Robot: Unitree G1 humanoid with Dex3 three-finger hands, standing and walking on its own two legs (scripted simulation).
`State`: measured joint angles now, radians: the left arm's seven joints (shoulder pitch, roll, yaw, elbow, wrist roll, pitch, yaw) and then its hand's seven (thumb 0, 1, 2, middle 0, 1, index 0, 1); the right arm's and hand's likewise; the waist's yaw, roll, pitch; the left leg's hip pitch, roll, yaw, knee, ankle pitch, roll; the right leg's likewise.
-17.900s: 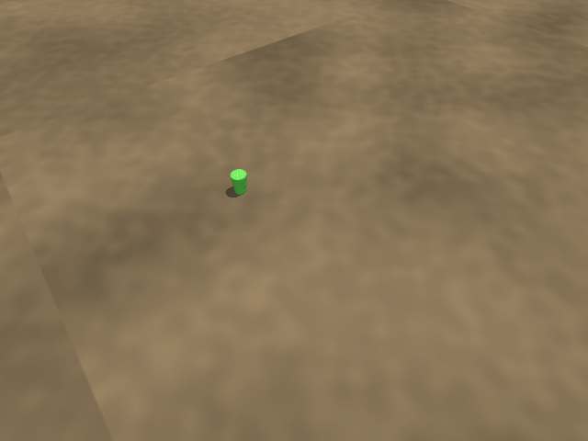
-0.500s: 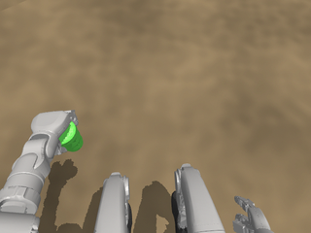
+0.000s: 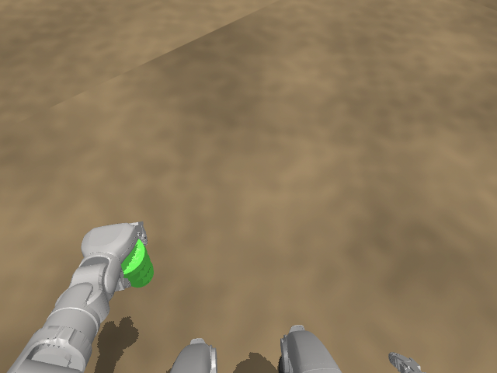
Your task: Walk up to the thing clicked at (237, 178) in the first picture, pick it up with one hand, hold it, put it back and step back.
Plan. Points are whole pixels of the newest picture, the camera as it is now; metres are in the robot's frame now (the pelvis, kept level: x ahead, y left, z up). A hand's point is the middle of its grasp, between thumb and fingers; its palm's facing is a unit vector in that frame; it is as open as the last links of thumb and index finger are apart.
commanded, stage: lift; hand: left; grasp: from above
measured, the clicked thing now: (132, 265) +0.35 +0.22 -0.13
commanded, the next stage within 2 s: hold in 0.28 s
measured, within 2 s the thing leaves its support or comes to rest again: neither
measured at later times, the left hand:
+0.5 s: hand (112, 239) +0.35 +0.22 -0.02, palm faces -0.47 -0.07 -0.88, open 10.1 cm
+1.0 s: hand (108, 237) +0.34 +0.22 +0.01, palm faces -0.47 -0.05 -0.88, open 10.1 cm
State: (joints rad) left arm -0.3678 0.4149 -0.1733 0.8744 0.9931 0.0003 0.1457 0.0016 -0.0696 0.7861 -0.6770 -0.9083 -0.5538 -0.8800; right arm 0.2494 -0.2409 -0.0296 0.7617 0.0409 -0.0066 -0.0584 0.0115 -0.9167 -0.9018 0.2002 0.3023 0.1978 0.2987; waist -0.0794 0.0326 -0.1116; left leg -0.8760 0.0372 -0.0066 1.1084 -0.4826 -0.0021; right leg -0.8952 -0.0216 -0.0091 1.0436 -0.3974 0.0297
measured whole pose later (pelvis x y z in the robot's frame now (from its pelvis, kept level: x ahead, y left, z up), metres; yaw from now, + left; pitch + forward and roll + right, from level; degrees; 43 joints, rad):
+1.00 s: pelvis +0.04 +0.00 +0.07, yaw -1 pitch +4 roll +0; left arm -0.28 0.38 -0.21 0.76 1.00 0.01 0.03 0.00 -0.06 0.78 -0.66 -0.92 -0.54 -0.89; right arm 0.24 -0.25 -0.05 0.71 0.05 0.06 -0.03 0.01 -0.91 -0.90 0.20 0.30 0.20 0.30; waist -0.03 0.04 -0.05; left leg -0.35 0.03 0.03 0.61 -0.32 -0.01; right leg -0.39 -0.02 0.01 0.59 -0.26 0.03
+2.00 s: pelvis +0.03 -0.01 +0.08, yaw -1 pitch +0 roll +0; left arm -0.23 0.41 -0.22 0.61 0.98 0.00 -0.07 0.00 -0.04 0.75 -0.65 -0.92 -0.53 -0.89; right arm 0.17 -0.24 -0.02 0.70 0.06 0.05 -0.06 0.01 -0.91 -0.90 0.20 0.30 0.20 0.30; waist 0.01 0.05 -0.01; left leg -0.23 0.02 0.03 0.49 -0.26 -0.01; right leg -0.29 -0.03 0.01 0.49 -0.21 0.02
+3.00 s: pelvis -0.01 +0.00 -0.04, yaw +0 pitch +23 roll -2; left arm -0.58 0.42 -0.11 1.17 1.19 -0.08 0.37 0.01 0.00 0.69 -0.63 -0.92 -0.52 -0.88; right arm 0.22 -0.27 -0.08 0.74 -0.02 0.03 -0.02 0.01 -0.91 -0.90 0.20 0.30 0.20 0.30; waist -0.10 0.01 -0.14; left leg -1.15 0.03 -0.02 1.28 -0.53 -0.01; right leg -1.17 -0.03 -0.01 1.22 -0.44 0.03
